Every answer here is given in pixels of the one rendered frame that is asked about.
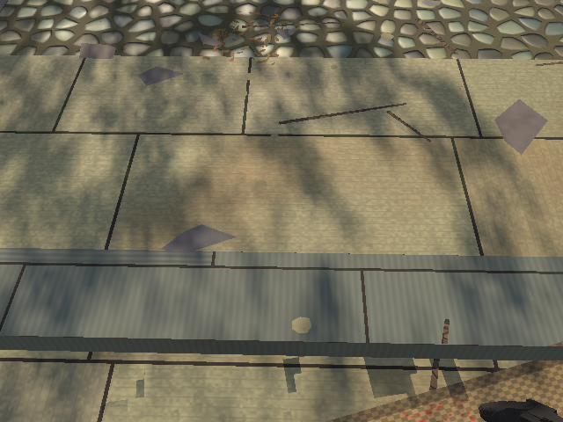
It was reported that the right robot hand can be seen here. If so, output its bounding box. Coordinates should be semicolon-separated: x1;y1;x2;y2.
479;399;563;422

